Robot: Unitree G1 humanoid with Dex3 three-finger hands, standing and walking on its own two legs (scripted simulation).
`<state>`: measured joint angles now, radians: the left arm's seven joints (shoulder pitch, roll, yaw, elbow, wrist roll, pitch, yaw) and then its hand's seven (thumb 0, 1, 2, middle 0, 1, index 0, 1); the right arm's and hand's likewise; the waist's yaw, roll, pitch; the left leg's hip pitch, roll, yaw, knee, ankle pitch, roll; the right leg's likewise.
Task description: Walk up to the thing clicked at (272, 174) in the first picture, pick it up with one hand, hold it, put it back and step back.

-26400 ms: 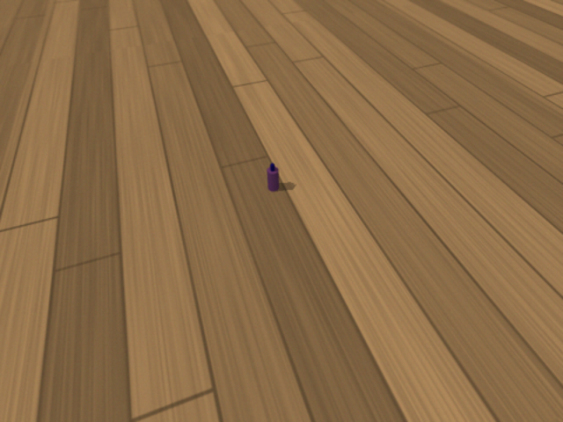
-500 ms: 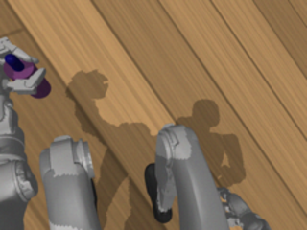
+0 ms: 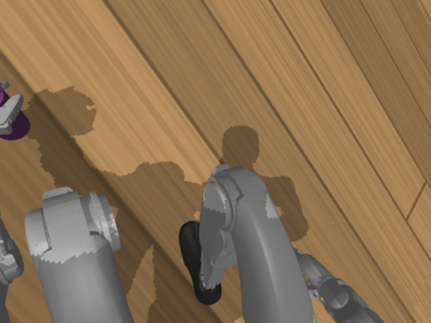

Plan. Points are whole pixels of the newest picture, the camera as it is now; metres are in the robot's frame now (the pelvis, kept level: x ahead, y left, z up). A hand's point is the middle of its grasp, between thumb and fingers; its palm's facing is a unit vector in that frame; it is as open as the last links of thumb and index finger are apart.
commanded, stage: lower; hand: left
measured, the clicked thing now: out of the picture +0.46 +0.30 -0.17
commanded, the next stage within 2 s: loosen in 0.76 s
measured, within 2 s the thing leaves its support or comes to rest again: rests again in 1.20 s
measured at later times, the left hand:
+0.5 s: hand out of the picture +0.47 +0.30 -0.17, palm faces +0.29 -0.96 -0.01, open 6.3 cm
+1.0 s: hand out of the picture +0.46 +0.30 -0.18, palm faces +0.29 -0.96 -0.01, open 6.3 cm
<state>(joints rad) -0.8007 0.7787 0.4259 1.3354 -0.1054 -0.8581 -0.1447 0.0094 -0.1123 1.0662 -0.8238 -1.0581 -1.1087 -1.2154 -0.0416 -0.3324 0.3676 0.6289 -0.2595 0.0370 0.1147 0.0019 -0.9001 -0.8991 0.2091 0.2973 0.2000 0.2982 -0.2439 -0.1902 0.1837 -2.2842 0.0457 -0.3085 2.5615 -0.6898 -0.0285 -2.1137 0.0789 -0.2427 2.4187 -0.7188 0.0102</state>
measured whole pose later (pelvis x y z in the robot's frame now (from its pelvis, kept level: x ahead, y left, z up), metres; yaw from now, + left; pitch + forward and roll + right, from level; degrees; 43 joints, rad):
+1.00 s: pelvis -0.01 +0.01 +0.00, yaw -4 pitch +15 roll -20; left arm -0.80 0.97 0.43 1.52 -0.11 -1.02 -0.09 0.00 -0.08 1.00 -0.85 -1.02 -1.11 -1.15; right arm -0.19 -0.36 0.57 0.55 -0.36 0.05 0.09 0.00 -0.91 -0.89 0.21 0.30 0.20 0.30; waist -0.29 -0.28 0.30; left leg -2.23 0.04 -0.42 2.61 -0.71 -0.02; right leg -2.02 0.12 -0.32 2.37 -0.70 0.05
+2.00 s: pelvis -0.01 +0.01 +0.01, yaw -3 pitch +19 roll -17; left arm -0.89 1.05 0.52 1.35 -0.11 -0.77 -0.23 -0.01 -0.61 0.02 -0.09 -0.04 -0.09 -0.04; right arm -0.07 -0.35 0.48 0.54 -0.26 0.11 0.06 0.00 -0.91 -0.89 0.21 0.30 0.20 0.30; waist -0.28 -0.19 0.21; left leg -2.26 0.07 -0.34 2.56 -0.69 0.01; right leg -2.07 0.12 -0.26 2.36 -0.68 0.05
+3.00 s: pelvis +0.05 +0.00 +0.32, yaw +13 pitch +24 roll -4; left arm 0.03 0.34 0.18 0.42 0.01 0.13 0.14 -0.01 -0.50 0.08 -0.07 -0.06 -0.07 -0.06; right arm 0.17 -0.25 0.01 0.53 0.05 0.05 -0.10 0.01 -0.90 -0.90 0.21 0.30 0.20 0.30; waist -0.06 0.02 -0.16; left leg -1.29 0.05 -0.06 1.43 -0.56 -0.01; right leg -1.20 0.03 -0.06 1.39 -0.61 -0.01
